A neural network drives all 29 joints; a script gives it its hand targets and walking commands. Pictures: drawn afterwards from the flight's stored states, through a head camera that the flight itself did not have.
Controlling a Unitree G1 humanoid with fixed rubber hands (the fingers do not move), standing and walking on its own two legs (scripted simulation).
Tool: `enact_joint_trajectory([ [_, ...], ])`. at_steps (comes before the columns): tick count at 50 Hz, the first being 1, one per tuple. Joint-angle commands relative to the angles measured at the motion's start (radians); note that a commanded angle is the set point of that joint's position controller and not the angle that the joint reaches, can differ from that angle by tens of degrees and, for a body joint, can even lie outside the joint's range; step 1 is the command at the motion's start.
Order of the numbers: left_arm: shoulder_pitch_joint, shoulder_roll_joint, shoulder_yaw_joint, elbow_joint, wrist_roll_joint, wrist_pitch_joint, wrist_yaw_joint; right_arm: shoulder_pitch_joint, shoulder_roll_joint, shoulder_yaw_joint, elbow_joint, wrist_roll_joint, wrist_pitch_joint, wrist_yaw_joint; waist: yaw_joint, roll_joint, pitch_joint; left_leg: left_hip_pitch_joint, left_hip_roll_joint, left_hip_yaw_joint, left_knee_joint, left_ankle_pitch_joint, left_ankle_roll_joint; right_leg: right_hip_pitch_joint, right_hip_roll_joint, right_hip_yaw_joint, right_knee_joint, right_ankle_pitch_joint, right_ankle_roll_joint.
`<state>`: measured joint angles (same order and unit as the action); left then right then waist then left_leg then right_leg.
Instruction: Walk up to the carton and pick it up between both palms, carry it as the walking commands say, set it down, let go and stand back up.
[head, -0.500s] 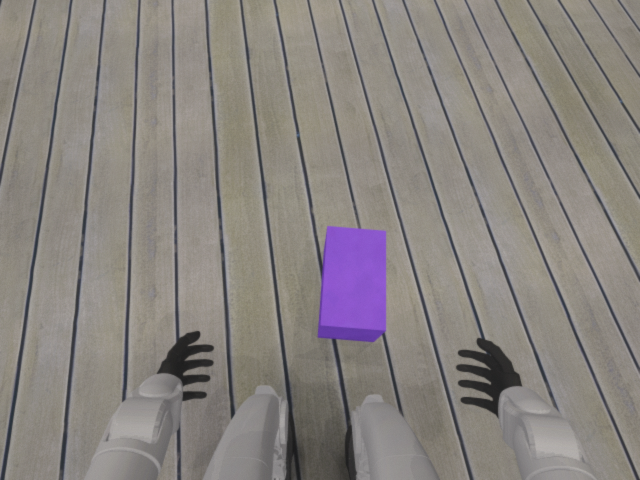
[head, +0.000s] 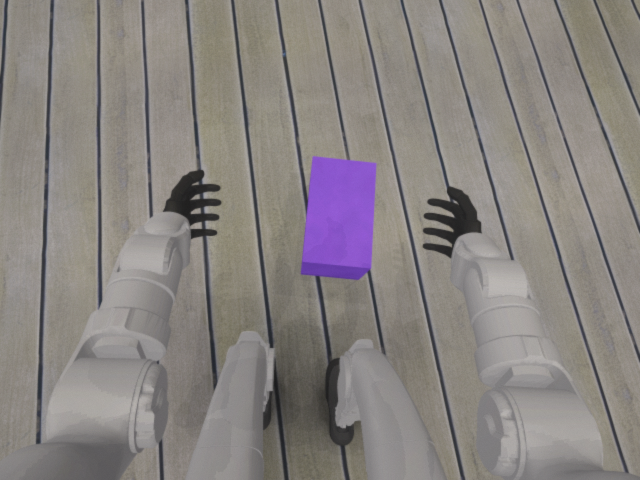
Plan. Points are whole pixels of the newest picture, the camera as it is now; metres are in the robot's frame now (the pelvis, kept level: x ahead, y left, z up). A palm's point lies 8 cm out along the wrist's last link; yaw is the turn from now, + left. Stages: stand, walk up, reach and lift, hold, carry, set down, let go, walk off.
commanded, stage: reach and lift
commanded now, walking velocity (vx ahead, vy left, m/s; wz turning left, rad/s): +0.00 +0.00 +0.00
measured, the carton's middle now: (336, 221) +0.56 -0.08 -0.58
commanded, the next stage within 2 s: none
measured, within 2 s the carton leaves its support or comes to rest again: neither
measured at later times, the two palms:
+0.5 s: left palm (230, 148) +0.53 +0.13 -0.12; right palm (457, 172) +0.49 -0.21 -0.11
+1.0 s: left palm (238, 166) +0.54 +0.13 -0.22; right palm (427, 182) +0.52 -0.20 -0.21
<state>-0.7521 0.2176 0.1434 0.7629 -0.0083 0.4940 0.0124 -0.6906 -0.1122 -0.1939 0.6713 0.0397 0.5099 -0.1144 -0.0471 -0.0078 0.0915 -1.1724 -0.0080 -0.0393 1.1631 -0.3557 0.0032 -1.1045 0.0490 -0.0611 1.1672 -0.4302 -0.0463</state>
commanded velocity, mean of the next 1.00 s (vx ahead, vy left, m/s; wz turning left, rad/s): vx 0.00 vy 0.00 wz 0.00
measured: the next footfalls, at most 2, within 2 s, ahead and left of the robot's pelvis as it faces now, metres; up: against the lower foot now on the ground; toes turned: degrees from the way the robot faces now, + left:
none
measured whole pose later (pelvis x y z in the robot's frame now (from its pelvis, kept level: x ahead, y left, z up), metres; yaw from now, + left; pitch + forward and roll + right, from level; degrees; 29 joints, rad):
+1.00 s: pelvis +0.02 +0.01 -0.07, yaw -4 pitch +49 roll -2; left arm -1.18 0.14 0.35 0.88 0.12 0.12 0.11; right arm -1.16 -0.15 -0.37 0.86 -0.05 0.12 -0.06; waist -0.04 0.01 -0.02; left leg -1.80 -0.05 -0.06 1.33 -0.40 -0.01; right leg -1.75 0.08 0.00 1.35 -0.45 -0.02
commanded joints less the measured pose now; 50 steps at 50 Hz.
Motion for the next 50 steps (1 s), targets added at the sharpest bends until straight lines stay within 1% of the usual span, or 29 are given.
enact_joint_trajectory([
  [1,-0.295,0.076,0.038,-0.041,0.016,-0.092,0.013,-0.244,-0.126,-0.105,-0.025,-0.054,-0.103,-0.009,-0.029,-0.011,-0.796,0.304,-0.037,0.010,-0.106,0.080,0.006,0.248,0.014,0.099,-0.201,0.139,0.064],
  [3,-0.406,0.067,0.010,-0.121,0.013,-0.149,0.030,-0.464,-0.162,-0.097,-0.153,0.016,-0.169,0.002,0.051,0.143,-0.908,0.342,-0.033,-0.002,-0.098,0.201,-0.009,0.205,0.030,0.090,-0.140,0.281,0.047],
  [4,-0.482,0.076,0.007,-0.138,0.002,-0.177,0.050,-0.458,-0.152,-0.110,-0.128,0.011,-0.204,0.015,-0.019,0.103,-0.935,0.368,-0.034,-0.008,-0.103,0.216,-0.008,0.188,0.018,0.072,-0.149,0.286,0.043],
  [5,-0.403,0.086,0.041,-0.081,0.007,-0.189,0.065,-0.458,-0.149,-0.090,-0.135,-0.002,-0.218,0.034,0.024,0.032,-1.040,0.389,-0.037,-0.015,-0.063,0.343,-0.005,0.184,0.021,0.065,-0.123,0.374,0.062],
  [6,-0.396,0.033,0.024,-0.104,0.017,-0.186,0.083,-0.362,-0.213,-0.174,-0.035,-0.064,-0.238,0.038,-0.087,0.081,-1.157,0.573,-0.014,-0.051,-0.063,0.309,-0.014,0.139,0.024,0.028,-0.111,0.344,0.050],
  [7,-0.385,0.036,0.011,-0.124,0.011,-0.197,0.092,-0.346,-0.186,-0.136,-0.055,-0.035,-0.244,0.024,-0.025,0.118,-1.119,0.564,-0.026,-0.028,-0.083,0.377,-0.027,0.143,0.027,0.039,-0.156,0.337,0.043],
  [8,-0.429,0.082,0.022,-0.157,0.009,-0.194,0.096,-0.423,-0.250,-0.171,-0.105,-0.054,-0.246,0.027,-0.058,0.080,-1.157,0.615,-0.033,-0.031,-0.079,0.416,-0.035,0.095,0.028,0.017,-0.162,0.363,0.057],
  [9,-0.542,0.062,0.015,-0.156,0.018,-0.205,0.110,-0.486,-0.210,-0.144,-0.021,-0.008,-0.263,0.034,-0.023,0.167,-1.052,0.599,-0.021,-0.025,-0.099,0.355,-0.038,-0.025,0.020,0.041,-0.181,0.269,0.042],
  [10,-0.500,0.027,-0.006,-0.150,-0.018,-0.213,0.124,-0.480,-0.222,-0.158,-0.042,-0.035,-0.284,0.046,-0.089,0.056,-1.165,0.634,-0.028,-0.044,-0.054,0.426,-0.030,0.021,0.036,-0.001,-0.150,0.352,0.047],
  [13,-0.560,0.013,0.015,-0.169,-0.020,-0.259,0.133,-0.488,-0.218,-0.154,-0.013,-0.020,-0.329,0.063,-0.100,0.082,-1.241,0.663,-0.015,-0.073,-0.030,0.538,-0.028,-0.038,0.025,0.021,-0.149,0.428,0.037],
  [15,-0.480,0.002,0.021,-0.121,0.039,-0.266,0.143,-0.510,-0.230,-0.150,0.000,-0.006,-0.345,0.087,-0.025,0.117,-1.233,0.616,-0.030,-0.077,-0.082,0.591,-0.019,-0.014,0.045,0.035,-0.137,0.480,0.046],
  [16,-0.476,0.004,0.078,0.004,0.072,-0.271,0.130,-0.440,-0.176,-0.131,0.119,-0.016,-0.355,0.075,-0.047,0.111,-1.153,0.605,-0.028,-0.066,-0.067,0.596,-0.014,-0.093,0.027,0.051,-0.171,0.490,0.057],
  [18,-0.600,-0.009,0.074,-0.092,0.076,-0.306,0.135,-0.573,-0.185,-0.145,0.061,0.006,-0.385,0.095,-0.016,0.170,-1.120,0.604,-0.039,-0.050,-0.090,0.507,-0.035,-0.155,0.030,0.027,-0.176,0.350,0.055],
  [24,-0.698,0.021,0.157,-0.124,0.074,-0.355,0.130,-0.681,-0.244,-0.171,0.009,-0.060,-0.416,0.088,-0.052,0.040,-1.358,0.536,-0.052,-0.041,-0.064,0.560,-0.027,0.041,0.026,0.039,-0.185,0.559,0.057],
  [25,-0.747,0.026,0.175,-0.101,0.092,-0.372,0.126,-0.759,-0.199,-0.134,0.001,-0.055,-0.429,0.081,-0.016,0.009,-1.195,0.334,-0.066,-0.030,-0.060,0.511,-0.015,0.048,0.014,0.080,-0.156,0.624,0.071],
  [27,-0.656,0.033,0.193,-0.002,0.126,-0.372,0.124,-0.704,-0.258,-0.206,0.052,-0.121,-0.428,0.071,-0.070,-0.024,-1.309,0.317,-0.070,-0.028,-0.056,0.533,-0.010,0.123,0.016,0.057,-0.136,0.673,0.081],
  [28,-0.630,0.068,0.198,-0.032,0.148,-0.372,0.122,-0.693,-0.168,-0.157,0.021,-0.068,-0.412,0.073,0.011,0.041,-1.352,0.364,-0.076,-0.012,-0.063,0.557,-0.004,0.185,0.017,0.065,-0.104,0.663,0.092],
  [29,-0.662,-0.027,0.175,-0.037,0.118,-0.379,0.112,-0.646,-0.172,-0.201,0.070,-0.083,-0.437,0.071,-0.091,0.028,-1.283,0.312,-0.075,-0.025,-0.057,0.568,-0.012,0.128,0.019,0.056,-0.127,0.709,0.079],
  [31,-0.613,-0.053,0.171,-0.061,0.109,-0.389,0.106,-0.682,-0.164,-0.217,0.004,-0.117,-0.437,0.079,-0.083,0.010,-1.391,0.427,-0.076,-0.035,-0.049,0.679,-0.010,0.083,0.045,0.013,-0.111,0.744,0.092],
  [33,-0.716,0.015,0.160,-0.226,0.118,-0.383,0.118,-0.703,-0.198,-0.205,-0.059,-0.105,-0.421,0.083,-0.043,0.098,-1.582,0.595,-0.061,-0.066,0.038,0.830,-0.024,-0.007,0.044,0.034,-0.073,0.748,0.065],
  [34,-0.573,-0.085,0.157,-0.022,0.133,-0.367,0.110,-0.558,-0.156,-0.217,0.095,-0.108,-0.425,0.085,-0.063,0.147,-1.391,0.598,-0.048,-0.068,-0.002,0.759,-0.031,-0.175,0.031,0.009,-0.147,0.654,0.074],
  [35,-0.587,-0.042,0.201,0.013,0.167,-0.359,0.106,-0.635,-0.159,-0.194,0.122,-0.141,-0.409,0.091,0.000,0.130,-1.259,0.420,-0.070,-0.020,-0.014,0.513,-0.045,-0.119,0.035,0.041,-0.143,0.497,0.069],
  [38,-0.705,-0.056,0.142,-0.172,0.079,-0.406,0.088,-0.800,-0.121,-0.173,-0.122,-0.105,-0.440,0.081,-0.068,-0.013,-1.406,0.248,-0.084,0.002,0.001,0.571,-0.019,0.196,0.034,0.033,-0.069,0.689,0.107],
  [41,-0.635,-0.019,0.151,-0.107,0.128,-0.403,0.085,-0.678,-0.153,-0.216,0.003,-0.140,-0.425,0.071,-0.070,0.056,-1.356,0.146,-0.089,0.023,0.067,0.531,-0.017,0.104,0.029,0.060,0.002,0.689,0.097],
  [43,-0.638,0.029,0.228,-0.026,0.159,-0.408,0.079,-0.627,-0.131,-0.189,0.107,-0.145,-0.426,0.045,-0.018,0.043,-1.154,-0.017,-0.102,0.046,0.066,0.448,-0.030,0.069,0.013,0.100,-0.019,0.709,0.083],
  [44,-0.721,0.055,0.233,-0.235,0.161,-0.426,0.090,-0.790,-0.126,-0.201,-0.152,-0.120,-0.444,0.045,0.008,-0.009,-1.396,-0.001,-0.105,0.032,0.096,0.494,-0.038,0.193,0.035,0.089,0.031,0.793,0.094],
  [45,-0.678,-0.003,0.182,0.013,0.142,-0.425,0.086,-0.716,-0.082,-0.146,0.100,-0.088,-0.446,0.058,-0.008,-0.030,-1.201,-0.142,-0.095,0.029,0.126,0.384,-0.005,0.065,0.020,0.089,0.088,0.636,0.105],
  [48,-0.724,0.030,0.207,-0.002,0.126,-0.411,0.104,-0.789,-0.141,-0.169,0.095,-0.100,-0.420,0.049,0.038,0.065,-1.199,-0.082,-0.094,0.053,0.214,0.360,-0.037,-0.136,0.041,0.059,0.158,0.481,0.101],
  [50,-0.784,0.035,0.207,-0.066,0.110,-0.402,0.117,-0.835,-0.168,-0.163,0.002,-0.100,-0.424,0.032,-0.010,0.028,-1.350,-0.048,-0.099,0.050,0.273,0.359,-0.047,-0.075,0.046,0.051,0.201,0.488,0.095],
])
